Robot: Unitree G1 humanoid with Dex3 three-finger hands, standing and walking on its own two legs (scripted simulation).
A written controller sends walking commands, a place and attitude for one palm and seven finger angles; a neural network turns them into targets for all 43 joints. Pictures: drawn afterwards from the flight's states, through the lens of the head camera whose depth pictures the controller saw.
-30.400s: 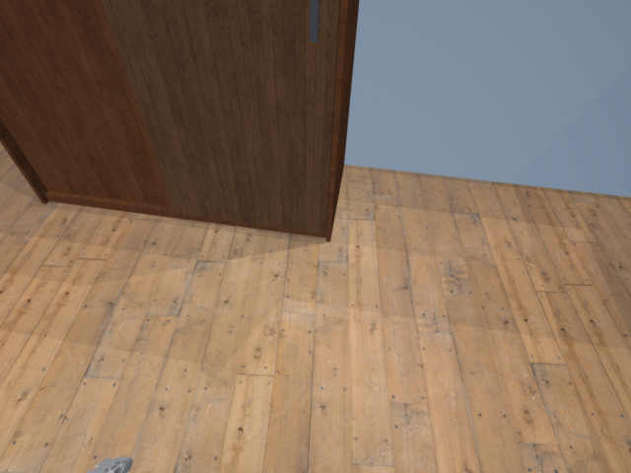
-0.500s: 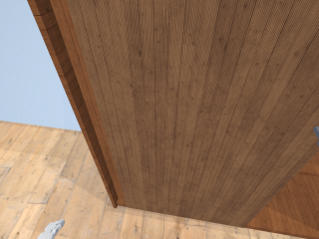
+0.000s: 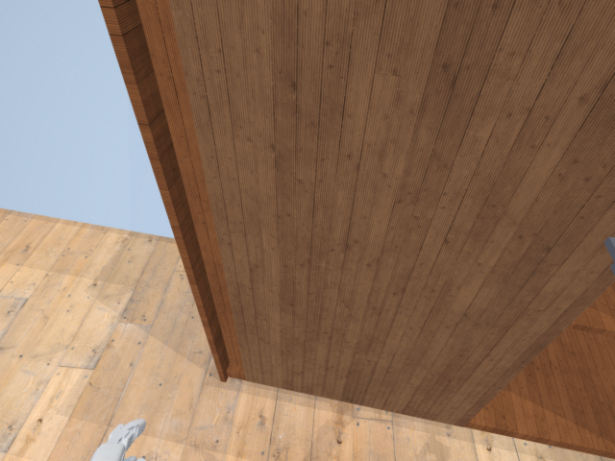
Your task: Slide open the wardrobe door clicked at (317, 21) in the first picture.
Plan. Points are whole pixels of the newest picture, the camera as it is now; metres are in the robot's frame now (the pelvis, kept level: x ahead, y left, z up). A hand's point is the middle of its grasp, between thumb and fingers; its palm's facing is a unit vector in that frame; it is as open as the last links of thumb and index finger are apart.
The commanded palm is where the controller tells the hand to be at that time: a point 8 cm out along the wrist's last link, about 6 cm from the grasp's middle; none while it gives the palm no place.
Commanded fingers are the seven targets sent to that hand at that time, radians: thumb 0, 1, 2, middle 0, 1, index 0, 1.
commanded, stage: stop walking and hold the door there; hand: right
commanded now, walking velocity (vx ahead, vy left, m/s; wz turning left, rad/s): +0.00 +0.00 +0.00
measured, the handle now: out of the picture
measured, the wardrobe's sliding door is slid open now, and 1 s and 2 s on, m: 0.58 0.58 0.58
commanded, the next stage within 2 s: loosen the grip on the handle in 1.56 s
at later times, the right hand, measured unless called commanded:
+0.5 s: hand out of the picture +0.36 -0.37 +0.19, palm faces +0.55 +0.81 -0.22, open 6.1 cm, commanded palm +0.32 -0.38 +0.16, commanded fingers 0.00 -0.90 -0.90 0.45 1.40 0.45 1.40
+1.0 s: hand out of the picture +0.36 -0.36 +0.19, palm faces +0.44 +0.89 -0.08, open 6.0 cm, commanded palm +0.32 -0.37 +0.16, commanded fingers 0.00 -0.90 -0.90 0.45 1.40 0.45 1.40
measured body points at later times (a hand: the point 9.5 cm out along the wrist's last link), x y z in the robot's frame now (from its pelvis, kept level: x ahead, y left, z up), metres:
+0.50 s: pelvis +0.00 -0.05 -0.01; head +0.01 -0.04 +0.44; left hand +0.14 +0.23 -0.12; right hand +0.33 -0.41 +0.20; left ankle -0.02 +0.12 -0.73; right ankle +0.05 -0.16 -0.74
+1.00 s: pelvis -0.02 -0.09 +0.01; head +0.01 -0.12 +0.46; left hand +0.17 +0.11 -0.08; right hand +0.33 -0.41 +0.19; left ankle -0.06 +0.06 -0.70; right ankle +0.05 -0.16 -0.73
